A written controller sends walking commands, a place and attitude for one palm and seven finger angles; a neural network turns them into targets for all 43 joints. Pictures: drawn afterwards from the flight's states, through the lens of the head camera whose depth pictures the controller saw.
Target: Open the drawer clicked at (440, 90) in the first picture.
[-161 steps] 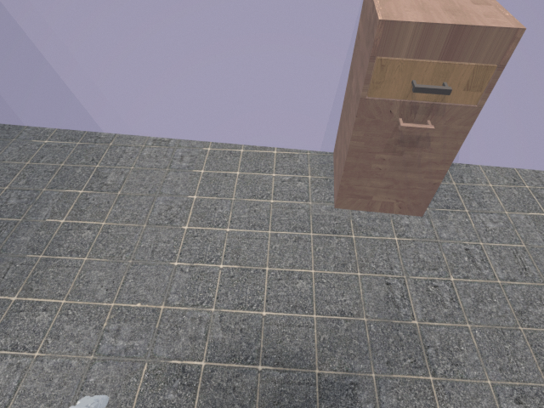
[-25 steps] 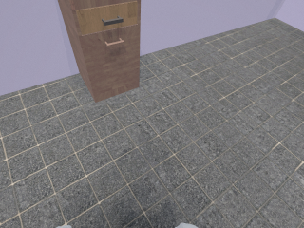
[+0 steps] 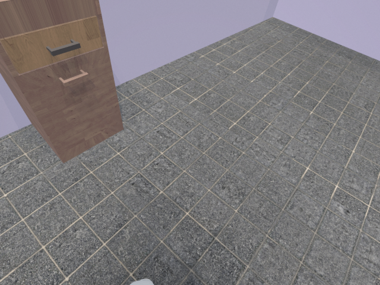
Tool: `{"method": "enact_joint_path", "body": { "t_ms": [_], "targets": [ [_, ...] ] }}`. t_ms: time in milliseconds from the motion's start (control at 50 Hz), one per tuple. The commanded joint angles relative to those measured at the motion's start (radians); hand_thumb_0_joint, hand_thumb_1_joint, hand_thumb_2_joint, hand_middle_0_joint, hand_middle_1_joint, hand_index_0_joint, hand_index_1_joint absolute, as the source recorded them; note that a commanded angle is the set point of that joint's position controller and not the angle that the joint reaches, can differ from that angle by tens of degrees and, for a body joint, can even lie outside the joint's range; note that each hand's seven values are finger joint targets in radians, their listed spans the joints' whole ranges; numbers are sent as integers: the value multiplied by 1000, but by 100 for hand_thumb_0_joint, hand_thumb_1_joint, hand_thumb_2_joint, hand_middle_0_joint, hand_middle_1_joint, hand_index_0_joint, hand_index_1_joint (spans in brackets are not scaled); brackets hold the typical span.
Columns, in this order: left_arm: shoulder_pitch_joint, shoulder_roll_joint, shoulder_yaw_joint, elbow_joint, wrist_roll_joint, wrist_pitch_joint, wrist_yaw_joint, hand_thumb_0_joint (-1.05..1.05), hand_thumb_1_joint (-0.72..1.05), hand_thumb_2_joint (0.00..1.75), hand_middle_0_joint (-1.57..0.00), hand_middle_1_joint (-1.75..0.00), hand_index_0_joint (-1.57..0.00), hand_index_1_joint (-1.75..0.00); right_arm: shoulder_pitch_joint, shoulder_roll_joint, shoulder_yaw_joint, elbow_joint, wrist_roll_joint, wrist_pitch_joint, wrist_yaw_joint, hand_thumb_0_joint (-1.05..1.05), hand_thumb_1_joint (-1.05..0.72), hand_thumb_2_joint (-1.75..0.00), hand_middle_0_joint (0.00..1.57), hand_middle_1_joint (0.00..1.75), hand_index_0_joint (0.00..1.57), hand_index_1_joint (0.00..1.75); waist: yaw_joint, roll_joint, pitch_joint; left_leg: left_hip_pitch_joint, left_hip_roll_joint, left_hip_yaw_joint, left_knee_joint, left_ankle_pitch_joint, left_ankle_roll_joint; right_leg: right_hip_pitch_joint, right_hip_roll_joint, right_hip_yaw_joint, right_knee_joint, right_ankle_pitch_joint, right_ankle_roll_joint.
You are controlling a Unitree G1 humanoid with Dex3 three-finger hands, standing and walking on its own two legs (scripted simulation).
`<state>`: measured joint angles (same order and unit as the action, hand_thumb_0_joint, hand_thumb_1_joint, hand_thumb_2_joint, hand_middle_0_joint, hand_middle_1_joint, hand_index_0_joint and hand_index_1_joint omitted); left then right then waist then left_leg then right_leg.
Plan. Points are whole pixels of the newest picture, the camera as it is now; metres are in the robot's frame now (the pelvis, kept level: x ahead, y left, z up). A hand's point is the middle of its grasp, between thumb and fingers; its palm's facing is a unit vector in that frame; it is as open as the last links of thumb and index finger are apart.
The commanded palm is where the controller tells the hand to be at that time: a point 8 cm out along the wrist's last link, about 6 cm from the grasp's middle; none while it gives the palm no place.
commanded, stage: walk to a spot facing it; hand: left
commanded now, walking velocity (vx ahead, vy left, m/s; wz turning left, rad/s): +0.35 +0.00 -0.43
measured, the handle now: (63, 46) +0.98 +0.61 -0.06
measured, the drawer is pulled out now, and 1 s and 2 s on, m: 0.00 0.00 0.00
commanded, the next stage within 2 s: turn to face it in 1.32 s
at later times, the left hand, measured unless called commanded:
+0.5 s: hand (152, 198) +0.37 +0.13 -0.16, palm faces -0.29 -0.95 -0.12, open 7.3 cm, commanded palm none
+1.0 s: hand (154, 175) +0.46 +0.13 -0.17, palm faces -0.21 -0.96 -0.17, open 7.3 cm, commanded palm none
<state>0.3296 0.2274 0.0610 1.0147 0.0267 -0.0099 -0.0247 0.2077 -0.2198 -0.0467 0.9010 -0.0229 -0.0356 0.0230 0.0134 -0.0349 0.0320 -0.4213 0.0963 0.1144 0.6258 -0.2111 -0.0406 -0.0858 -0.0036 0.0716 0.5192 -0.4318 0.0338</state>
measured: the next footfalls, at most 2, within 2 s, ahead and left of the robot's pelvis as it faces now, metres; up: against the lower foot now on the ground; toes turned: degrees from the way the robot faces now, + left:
right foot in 0.56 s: +0.36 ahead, -0.14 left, +0.00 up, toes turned -23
left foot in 1.02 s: +0.60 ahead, +0.02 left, +0.00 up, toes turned -9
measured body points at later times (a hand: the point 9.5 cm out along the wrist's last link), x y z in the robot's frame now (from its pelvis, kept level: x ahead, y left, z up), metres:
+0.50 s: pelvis +0.21 +0.00 +0.01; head +0.25 +0.00 +0.46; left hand +0.38 +0.18 -0.14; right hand +0.03 -0.16 -0.13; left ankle +0.08 +0.11 -0.72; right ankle +0.31 -0.14 -0.69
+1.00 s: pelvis +0.43 -0.05 +0.01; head +0.44 -0.03 +0.46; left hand +0.47 +0.19 -0.16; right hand +0.47 -0.32 -0.11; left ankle +0.56 +0.03 -0.72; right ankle +0.33 -0.13 -0.72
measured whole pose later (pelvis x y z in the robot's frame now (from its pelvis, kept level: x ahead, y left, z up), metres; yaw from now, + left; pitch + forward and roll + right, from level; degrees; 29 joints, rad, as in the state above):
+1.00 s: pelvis +0.43 -0.05 +0.01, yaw -19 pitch -1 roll -2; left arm 0.37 0.19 0.06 1.10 0.02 -0.06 0.00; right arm 0.12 -0.19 -0.06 0.97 -0.03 -0.03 0.02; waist 0.05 0.00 0.02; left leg -0.42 0.12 0.12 0.62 -0.21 -0.03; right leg -0.08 0.03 -0.09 0.45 -0.36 -0.02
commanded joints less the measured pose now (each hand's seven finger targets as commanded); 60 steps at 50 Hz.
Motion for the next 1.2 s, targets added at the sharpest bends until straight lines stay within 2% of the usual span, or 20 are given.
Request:
{"method": "enact_joint_path", "body": {
  "t_ms": [0, 60, 120, 280, 400, 460, 500, 520, 540, 560, 580, 640, 700, 900, 960, 980, 1020, 1080, 1120, 1180],
  "targets": [
    [-46, 62, 26, -120, -13, -23, 5, 0, 90, 90, -20, -30, -20, -30, 376, -291, -63, 61, -19, -30, -38, 0, -90, -90, 20, 30, 20, 30, -150, 471, -176, 560, 427, -631, -429, -412, 113, -565, 60, -42, 689, -154, -55],
    [-140, 64, 31, -100, 4, -25, -21, 0, 90, 90, -20, -30, -20, -30, 175, -123, -21, 38, -7, -46, -45, 0, -90, -90, 20, 30, 20, 30, -71, 152, 53, 281, 339, -389, -461, -317, 117, -590, -84, -37, 784, 102, -55],
    [-54, 17, 29, -58, 8, 6, -19, 0, 90, 90, -20, -30, -20, -30, 164, -72, -12, 65, -2, -61, -50, 0, -90, -90, 20, 30, 20, 30, -20, 170, 20, 260, 253, -115, -434, -20, 77, -526, -90, -55, 748, 202, -29],
    [-205, -27, 21, -99, 14, 20, -22, 0, 90, 90, -20, -30, -20, -30, 290, -33, -15, 153, 2, -66, -53, 0, -90, -90, 20, 30, 20, 30, -41, 125, 83, 406, 242, 28, -449, 203, 128, -680, -121, -125, 530, 301, -4],
    [-370, -48, 6, -133, 6, 4, -22, 0, 90, 90, -20, -30, -20, -30, 370, -32, -10, 205, -11, -53, -53, 0, -90, -90, 20, 30, 20, 30, -93, 150, 136, 459, 247, 106, -413, 370, 140, -597, -84, -207, 233, 269, -43],
    [-291, -25, 10, -112, 6, -10, -13, 0, 90, 90, -20, -30, -20, -30, 356, -63, -21, 209, -9, -47, -52, 0, -90, -90, 20, 30, 20, 30, -47, 153, 61, 523, 261, 159, -259, 723, 130, -445, -14, -257, 142, 178, -95],
    [-68, 11, 26, -45, 12, -27, -5, 0, 90, 90, -20, -30, -20, -30, 309, -94, -24, 197, 0, -42, -51, 0, -90, -90, 20, 30, 20, 30, 63, 159, -63, 471, 229, 204, 16, 870, 87, -147, 44, -294, 48, 228, -127],
    [88, 85, 45, 3, 16, -40, 4, 0, 90, 90, -20, -30, -20, -30, 295, -83, -24, 184, 11, -43, -39, 0, -90, -90, 20, 30, 20, 30, 133, 83, -172, 268, 198, 206, 260, 665, 52, 156, -41, -194, 18, 308, -161],
    [194, 205, 74, 28, 9, -50, 20, 0, 90, 90, -20, -30, -20, -30, 330, -5, -10, 150, 27, -50, -36, 0, -90, -90, 20, 30, 20, 30, 138, -138, -310, -94, 36, 178, 603, -172, 1, 467, -359, 291, -38, 402, -293],
    [211, 243, 72, 31, -22, -41, 28, 0, 90, 90, -20, -30, -20, -30, 225, -7, -8, 108, 29, -47, -43, 0, -90, -90, 20, 30, 20, 30, 138, -70, -269, -217, -20, 24, 805, -385, 13, 413, -456, 475, -154, 597, -358],
    [119, 220, 67, 10, -20, -41, 30, 0, 90, 90, -20, -30, -20, -30, 213, -2, -18, 109, 19, -45, -42, 0, -90, -90, 20, 30, 20, 30, 98, -72, -215, -225, 32, -71, 836, -266, 22, 274, -430, 388, -189, 460, -322],
    [-49, 67, 21, -12, -15, -58, 38, 0, 90, 90, -20, -30, -20, -30, 189, 25, -13, 135, -5, -12, -38, 0, -90, -90, 20, 30, 20, 30, -7, 42, 5, -141, 111, -84, 691, -116, 14, -137, -316, 169, -280, 322, -238],
    [-69, 30, 19, -10, -1, -71, 41, 0, 90, 90, -20, -30, -20, -30, 249, 58, -12, 144, -10, 11, -30, 0, -90, -90, 20, 30, 20, 30, -63, -10, -8, -78, 107, -54, 523, -92, -5, -231, -241, 37, -299, 318, -223],
    [37, 92, 16, 31, -3, -68, 29, 0, 90, 90, -20, -30, -20, -30, -88, 5, -13, 13, -4, -16, 8, 0, -90, -90, 20, 30, 20, 30, 19, -65, 69, -37, 37, 2, 50, -4, 3, -117, -235, 63, -285, 254, -202],
    [33, 98, 19, 37, -8, -61, 31, 0, 90, 90, -20, -30, -20, -30, -8, -32, -23, 38, -5, -28, -2, 0, -90, -90, 20, 30, 20, 30, -34, 4, 36, 188, -7, 35, -99, 6, 14, -142, -201, 36, -140, 361, -171],
    [26, 75, 17, 29, -11, -60, 28, 0, 90, 90, -20, -30, -20, -30, 118, -78, -34, 79, -10, -36, -15, 0, -90, -90, 20, 30, 20, 30, -89, 78, -26, 400, 25, -10, -162, 8, 34, -233, -142, -11, 57, 426, -138],
    [25, 24, 7, -14, -14, -64, 19, 0, 90, 90, -20, -30, -20, -30, 336, -237, -66, 130, -20, -33, -28, 0, -90, -90, 20, 30, 20, 30, -150, 418, -177, 653, 415, -483, -363, -68, 165, -541, 19, -128, 608, -127, -68],
    [-79, 20, 23, -15, -1, -44, 5, 0, 90, 90, -20, -30, -20, -30, 153, -100, -31, 86, -9, -39, -40, 0, -90, -90, 20, 30, 20, 30, -79, 132, 36, 341, 365, -297, -420, -96, 147, -576, -106, -62, 756, 51, -60],
    [-15, -20, 26, 2, 5, -15, 0, 0, 90, 90, -20, -30, -20, -30, 101, -58, -20, 81, -7, -48, -46, 0, -90, -90, 20, 30, 20, 30, -21, 137, 45, 251, 302, -129, -430, -23, 111, -518, -115, -74, 738, 130, -42],
    [1, -39, 41, -12, 10, 13, -2, 0, 90, 90, -20, -30, -20, -30, 118, -22, -26, 85, -3, -55, -52, 0, -90, -90, 20, 30, 20, 30, -2, 150, 40, 230, 261, 4, -434, 76, 100, -538, -123, -89, 726, 232, -20]
  ]
}}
